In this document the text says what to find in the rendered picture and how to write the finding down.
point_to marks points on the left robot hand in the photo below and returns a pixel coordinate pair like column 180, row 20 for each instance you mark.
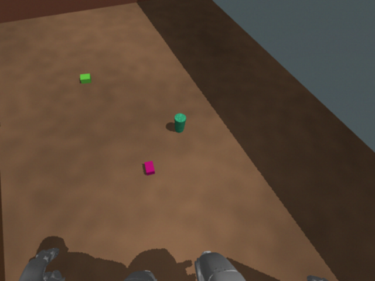
column 35, row 269

